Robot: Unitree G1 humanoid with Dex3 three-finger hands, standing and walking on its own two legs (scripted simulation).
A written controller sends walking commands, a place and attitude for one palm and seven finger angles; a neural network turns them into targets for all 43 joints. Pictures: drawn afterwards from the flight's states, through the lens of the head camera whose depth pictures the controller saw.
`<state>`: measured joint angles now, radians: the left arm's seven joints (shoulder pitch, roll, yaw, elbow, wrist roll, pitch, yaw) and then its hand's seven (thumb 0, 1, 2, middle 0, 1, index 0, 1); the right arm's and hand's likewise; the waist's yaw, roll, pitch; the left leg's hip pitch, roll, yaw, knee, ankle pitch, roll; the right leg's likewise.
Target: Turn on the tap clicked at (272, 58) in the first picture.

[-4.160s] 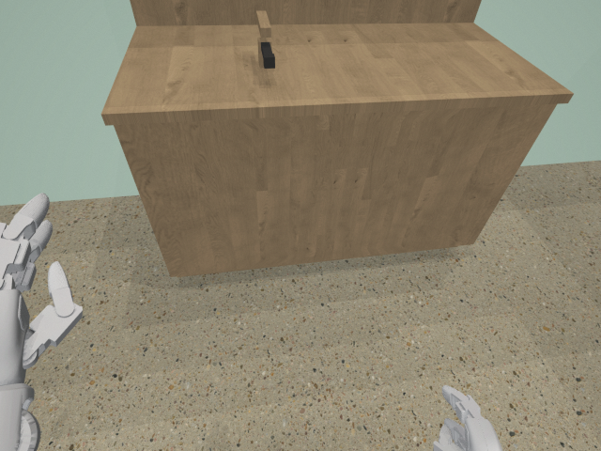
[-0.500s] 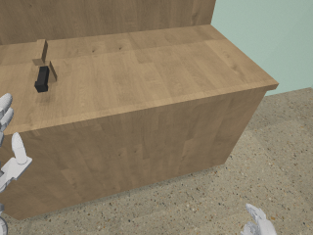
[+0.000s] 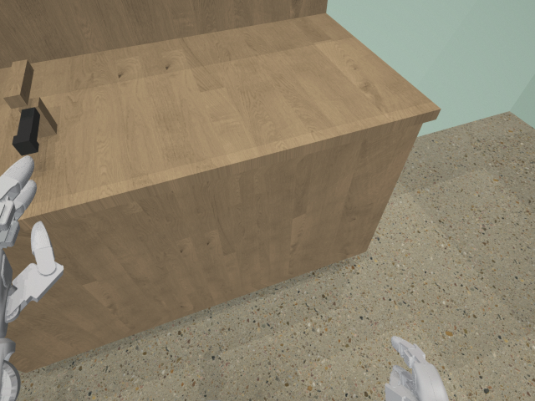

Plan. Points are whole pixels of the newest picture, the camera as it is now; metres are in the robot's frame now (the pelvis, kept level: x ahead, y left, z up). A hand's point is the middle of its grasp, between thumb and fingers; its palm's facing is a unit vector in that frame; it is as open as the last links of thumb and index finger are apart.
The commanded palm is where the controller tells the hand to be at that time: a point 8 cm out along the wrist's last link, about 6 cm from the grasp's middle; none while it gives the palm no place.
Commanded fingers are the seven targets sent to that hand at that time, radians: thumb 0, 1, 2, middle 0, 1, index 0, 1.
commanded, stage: come to a stop and stand still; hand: left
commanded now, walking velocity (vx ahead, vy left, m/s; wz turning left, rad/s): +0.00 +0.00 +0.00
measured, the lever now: (26, 144) +0.52 +0.46 +0.08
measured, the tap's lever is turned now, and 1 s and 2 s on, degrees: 0 0 0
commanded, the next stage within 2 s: look again from close up in 0.18 s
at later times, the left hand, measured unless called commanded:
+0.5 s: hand (10, 281) +0.21 +0.26 +0.18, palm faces +0.38 -0.88 -0.30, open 7.4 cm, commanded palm +0.14 +0.30 +0.18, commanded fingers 0.00 0.90 0.90 -0.20 -0.30 -0.20 -0.30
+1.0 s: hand out of the picture +0.20 +0.31 +0.16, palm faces +0.40 -0.87 -0.30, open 7.4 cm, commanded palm +0.14 +0.35 +0.18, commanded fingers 0.00 0.90 0.90 -0.20 -0.30 -0.20 -0.30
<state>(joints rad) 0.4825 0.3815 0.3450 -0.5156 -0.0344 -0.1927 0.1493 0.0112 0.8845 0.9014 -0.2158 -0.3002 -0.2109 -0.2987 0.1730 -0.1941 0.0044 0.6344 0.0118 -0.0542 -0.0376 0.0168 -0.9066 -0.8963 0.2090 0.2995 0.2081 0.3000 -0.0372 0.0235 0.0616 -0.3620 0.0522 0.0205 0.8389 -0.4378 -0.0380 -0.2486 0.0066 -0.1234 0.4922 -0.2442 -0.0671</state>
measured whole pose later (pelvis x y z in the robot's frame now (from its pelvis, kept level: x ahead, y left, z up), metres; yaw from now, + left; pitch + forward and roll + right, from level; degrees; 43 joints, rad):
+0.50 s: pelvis -0.03 +0.03 +0.00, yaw -3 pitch -3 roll -1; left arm 0.30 0.33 0.34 -0.37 -0.05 -0.24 0.11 0.01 0.89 0.90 -0.20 -0.30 -0.20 -0.30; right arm 0.21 -0.19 0.03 0.57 0.02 -0.14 0.01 0.02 -0.91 -0.90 0.21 0.30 0.21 0.30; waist 0.02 0.01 0.05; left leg -0.25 -0.01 0.09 0.49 -0.20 0.05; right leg -0.25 0.01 -0.07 0.48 -0.19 -0.03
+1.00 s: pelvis -0.02 +0.07 -0.02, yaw -1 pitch -2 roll -1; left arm 0.36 0.36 0.36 -0.45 -0.03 -0.25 0.11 0.01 0.88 0.90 -0.21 -0.30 -0.21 -0.30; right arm 0.21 -0.23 0.00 0.58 0.00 -0.13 -0.03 0.02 -0.91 -0.90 0.21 0.30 0.21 0.30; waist 0.02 -0.06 0.02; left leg -0.30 -0.03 0.04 0.66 -0.32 0.05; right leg -0.37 -0.02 0.00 0.76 -0.42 -0.03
